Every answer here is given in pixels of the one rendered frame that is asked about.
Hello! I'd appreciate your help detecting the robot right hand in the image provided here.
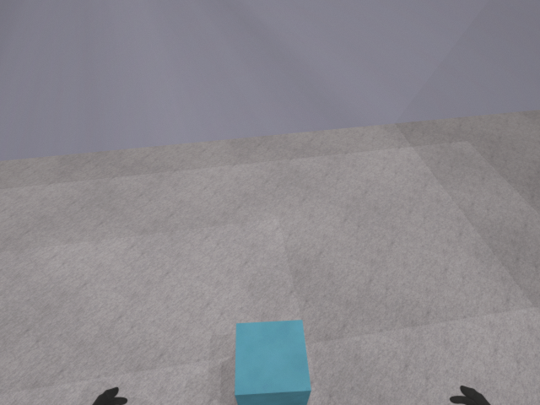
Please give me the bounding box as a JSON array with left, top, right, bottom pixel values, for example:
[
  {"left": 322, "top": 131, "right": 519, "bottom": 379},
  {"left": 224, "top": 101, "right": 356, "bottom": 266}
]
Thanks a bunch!
[{"left": 450, "top": 386, "right": 490, "bottom": 405}]

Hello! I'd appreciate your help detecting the carton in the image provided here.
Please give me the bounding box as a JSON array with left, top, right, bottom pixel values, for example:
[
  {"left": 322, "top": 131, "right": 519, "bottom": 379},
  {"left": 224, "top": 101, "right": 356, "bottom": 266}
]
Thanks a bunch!
[{"left": 235, "top": 320, "right": 311, "bottom": 405}]

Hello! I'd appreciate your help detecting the robot left hand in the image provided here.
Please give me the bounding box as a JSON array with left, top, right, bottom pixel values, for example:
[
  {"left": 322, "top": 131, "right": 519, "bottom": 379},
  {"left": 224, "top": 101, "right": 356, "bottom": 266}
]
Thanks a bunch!
[{"left": 92, "top": 387, "right": 127, "bottom": 405}]

